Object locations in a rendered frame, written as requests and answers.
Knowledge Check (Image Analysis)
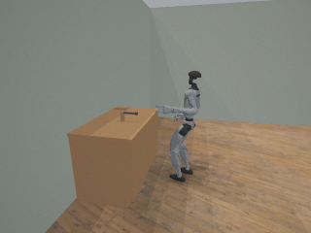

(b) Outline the robot left shin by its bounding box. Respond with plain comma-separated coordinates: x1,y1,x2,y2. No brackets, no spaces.
169,150,182,178

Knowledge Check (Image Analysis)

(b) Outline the left robot forearm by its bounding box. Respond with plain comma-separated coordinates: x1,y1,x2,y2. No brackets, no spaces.
171,107,196,115

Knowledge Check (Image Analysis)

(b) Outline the left robot hand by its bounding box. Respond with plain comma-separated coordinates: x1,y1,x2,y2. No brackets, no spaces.
155,105,172,114

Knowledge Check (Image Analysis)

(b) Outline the tap lever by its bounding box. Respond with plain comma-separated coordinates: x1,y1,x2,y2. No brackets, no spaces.
123,112,138,116

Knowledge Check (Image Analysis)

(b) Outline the right robot hand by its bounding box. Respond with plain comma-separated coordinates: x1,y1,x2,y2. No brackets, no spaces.
171,113,184,122

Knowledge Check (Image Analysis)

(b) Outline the robot left upper arm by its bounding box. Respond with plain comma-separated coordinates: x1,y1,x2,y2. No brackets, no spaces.
185,89,198,115

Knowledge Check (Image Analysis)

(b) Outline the robot head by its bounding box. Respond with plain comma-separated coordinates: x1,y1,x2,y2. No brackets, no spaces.
188,71,201,90

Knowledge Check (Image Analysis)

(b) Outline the counter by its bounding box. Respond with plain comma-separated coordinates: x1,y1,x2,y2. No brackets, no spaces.
67,106,159,209

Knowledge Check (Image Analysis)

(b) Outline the robot right upper arm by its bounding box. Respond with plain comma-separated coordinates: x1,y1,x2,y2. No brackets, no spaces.
197,89,200,109

